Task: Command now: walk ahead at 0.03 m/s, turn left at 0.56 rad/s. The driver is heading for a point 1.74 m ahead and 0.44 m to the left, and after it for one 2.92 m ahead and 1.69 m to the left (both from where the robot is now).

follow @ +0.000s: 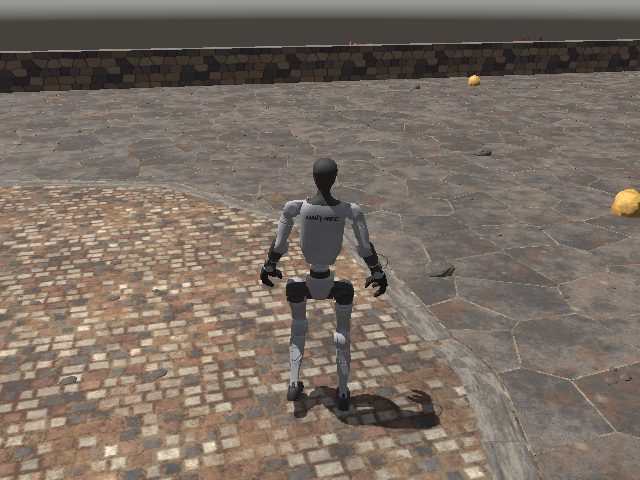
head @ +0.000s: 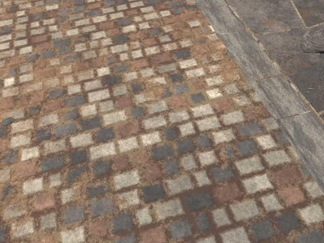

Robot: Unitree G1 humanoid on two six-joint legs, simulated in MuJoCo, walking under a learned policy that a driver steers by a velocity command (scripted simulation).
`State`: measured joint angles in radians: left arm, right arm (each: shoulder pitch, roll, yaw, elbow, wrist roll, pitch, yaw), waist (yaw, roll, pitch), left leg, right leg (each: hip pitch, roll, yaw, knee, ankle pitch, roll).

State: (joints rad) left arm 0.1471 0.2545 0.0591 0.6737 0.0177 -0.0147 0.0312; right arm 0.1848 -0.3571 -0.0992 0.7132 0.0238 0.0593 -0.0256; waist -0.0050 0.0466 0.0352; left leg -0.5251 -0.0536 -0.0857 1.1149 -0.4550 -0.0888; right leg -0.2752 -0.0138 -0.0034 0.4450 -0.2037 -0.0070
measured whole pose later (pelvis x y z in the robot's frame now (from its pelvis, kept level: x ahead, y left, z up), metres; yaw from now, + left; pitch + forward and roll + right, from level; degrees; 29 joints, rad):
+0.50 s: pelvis -0.01 +0.06 +0.00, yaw +17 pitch +2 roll -2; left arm 0.12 0.33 0.10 0.71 0.00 0.01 0.04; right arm 0.19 -0.30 -0.06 0.63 0.01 0.03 -0.02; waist -0.01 -0.03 0.05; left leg -0.29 -0.06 -0.11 0.45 -0.19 0.06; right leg -0.53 0.01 0.06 1.01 -0.35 0.08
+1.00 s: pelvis +0.02 +0.04 +0.00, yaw +25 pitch +1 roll +1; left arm 0.23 0.26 0.04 0.74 -0.01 0.00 0.01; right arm 0.21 -0.30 -0.06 0.70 0.02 0.01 0.00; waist 0.03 0.01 0.00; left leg -0.28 -0.01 -0.03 0.66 -0.44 -0.04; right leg -0.20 -0.01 0.05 0.43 -0.25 -0.01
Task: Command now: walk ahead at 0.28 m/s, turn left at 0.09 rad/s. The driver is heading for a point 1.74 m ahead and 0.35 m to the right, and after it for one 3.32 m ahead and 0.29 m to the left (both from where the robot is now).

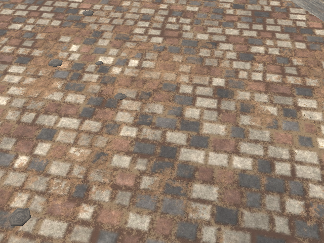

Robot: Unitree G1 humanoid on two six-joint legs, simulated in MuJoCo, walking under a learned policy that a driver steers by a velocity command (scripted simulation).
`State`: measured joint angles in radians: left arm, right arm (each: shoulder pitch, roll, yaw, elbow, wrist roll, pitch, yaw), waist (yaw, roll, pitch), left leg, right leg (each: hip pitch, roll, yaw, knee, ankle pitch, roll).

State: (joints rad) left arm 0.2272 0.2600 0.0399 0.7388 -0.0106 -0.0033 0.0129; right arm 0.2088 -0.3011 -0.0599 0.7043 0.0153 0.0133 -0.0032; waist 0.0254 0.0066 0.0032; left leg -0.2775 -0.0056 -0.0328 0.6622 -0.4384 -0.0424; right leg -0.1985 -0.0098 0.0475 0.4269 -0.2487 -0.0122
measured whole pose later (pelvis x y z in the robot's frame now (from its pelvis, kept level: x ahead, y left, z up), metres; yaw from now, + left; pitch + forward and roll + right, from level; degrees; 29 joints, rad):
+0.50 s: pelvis +0.19 -0.02 -0.03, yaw -7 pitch +2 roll +1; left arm 0.05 0.29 0.03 0.63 -0.02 -0.06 -0.07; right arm 0.44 -0.31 -0.06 0.82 0.01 -0.05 -0.01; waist -0.08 -0.01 0.04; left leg 0.18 0.03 0.11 0.29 -0.48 -0.03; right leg -0.56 0.00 -0.05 0.57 -0.07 -0.09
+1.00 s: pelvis +0.48 -0.07 -0.01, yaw -21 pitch +2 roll -1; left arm 0.38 0.30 0.05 0.76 -0.02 -0.04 0.01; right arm 0.07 -0.28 -0.02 0.65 0.00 -0.12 0.03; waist 0.09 0.03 0.01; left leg -0.50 0.01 -0.05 0.47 0.01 -0.01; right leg -0.03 0.12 0.19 0.40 -0.39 -0.08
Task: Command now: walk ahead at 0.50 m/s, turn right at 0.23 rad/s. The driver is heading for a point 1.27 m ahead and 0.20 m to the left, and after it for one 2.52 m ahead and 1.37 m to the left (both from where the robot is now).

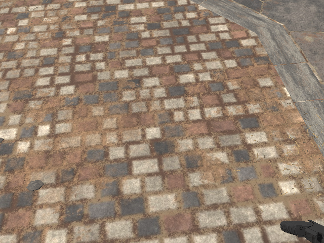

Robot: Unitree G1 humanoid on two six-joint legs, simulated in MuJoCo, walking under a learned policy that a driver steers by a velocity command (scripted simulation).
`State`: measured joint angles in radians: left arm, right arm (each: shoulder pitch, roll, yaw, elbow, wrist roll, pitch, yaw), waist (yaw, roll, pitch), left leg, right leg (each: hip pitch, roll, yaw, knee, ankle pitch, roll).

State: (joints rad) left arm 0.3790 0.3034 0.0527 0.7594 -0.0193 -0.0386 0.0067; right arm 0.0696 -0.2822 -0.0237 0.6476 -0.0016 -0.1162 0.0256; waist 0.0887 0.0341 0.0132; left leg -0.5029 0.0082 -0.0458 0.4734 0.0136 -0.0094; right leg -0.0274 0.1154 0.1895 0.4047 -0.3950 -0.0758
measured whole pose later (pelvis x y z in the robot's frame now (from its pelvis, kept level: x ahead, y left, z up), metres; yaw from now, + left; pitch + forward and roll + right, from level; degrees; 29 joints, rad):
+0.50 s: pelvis +0.28 -0.01 +0.00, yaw -2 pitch +2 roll +2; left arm 0.02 0.26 0.02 0.65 -0.01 -0.08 -0.04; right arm 0.42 -0.30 -0.05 0.84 0.02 -0.06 0.00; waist -0.11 -0.03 0.03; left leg 0.06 -0.03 0.00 0.26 -0.35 0.00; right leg -0.53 -0.04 0.02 0.51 -0.02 -0.03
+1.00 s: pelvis +0.54 -0.02 +0.00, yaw +13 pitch +1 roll -2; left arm 0.32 0.29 0.07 0.86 -0.01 -0.07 0.00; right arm 0.12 -0.26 -0.05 0.68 0.02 -0.03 0.05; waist 0.08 0.04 0.04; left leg -0.62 0.09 0.01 0.66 -0.02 0.03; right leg 0.10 0.03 -0.25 0.22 -0.34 -0.01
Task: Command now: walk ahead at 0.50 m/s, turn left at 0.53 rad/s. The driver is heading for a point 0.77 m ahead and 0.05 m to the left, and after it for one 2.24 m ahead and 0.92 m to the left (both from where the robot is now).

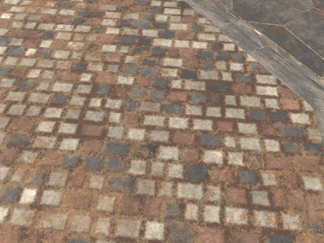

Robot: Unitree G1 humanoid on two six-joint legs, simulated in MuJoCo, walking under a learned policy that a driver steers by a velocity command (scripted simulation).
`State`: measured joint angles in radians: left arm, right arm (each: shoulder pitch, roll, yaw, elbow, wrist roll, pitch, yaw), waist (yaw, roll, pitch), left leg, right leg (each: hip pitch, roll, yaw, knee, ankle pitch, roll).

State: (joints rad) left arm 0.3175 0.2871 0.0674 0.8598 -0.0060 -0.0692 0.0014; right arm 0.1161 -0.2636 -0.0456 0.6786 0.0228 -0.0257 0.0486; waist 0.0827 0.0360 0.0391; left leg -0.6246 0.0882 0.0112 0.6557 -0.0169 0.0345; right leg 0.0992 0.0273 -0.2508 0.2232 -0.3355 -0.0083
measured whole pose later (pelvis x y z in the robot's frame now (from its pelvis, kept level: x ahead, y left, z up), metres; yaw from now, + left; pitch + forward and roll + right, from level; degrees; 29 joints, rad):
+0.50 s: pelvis +0.29 +0.03 +0.01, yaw +14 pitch +1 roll +1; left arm 0.06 0.28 0.03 0.73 0.00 -0.10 -0.03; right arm 0.35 -0.29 -0.06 0.73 0.02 -0.05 0.00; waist -0.08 -0.05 0.03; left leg -0.05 -0.10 -0.12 0.36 -0.32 0.06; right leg -0.57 -0.05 0.06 0.53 0.06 0.03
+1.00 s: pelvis +0.56 +0.06 +0.01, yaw +15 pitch +2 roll -1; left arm 0.38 0.27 0.04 0.87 -0.02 -0.07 -0.01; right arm 0.07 -0.26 -0.04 0.67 0.01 -0.07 0.02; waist 0.10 0.04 0.03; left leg -0.61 0.08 -0.04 0.57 0.04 -0.01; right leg 0.00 0.06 -0.01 0.23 -0.27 -0.04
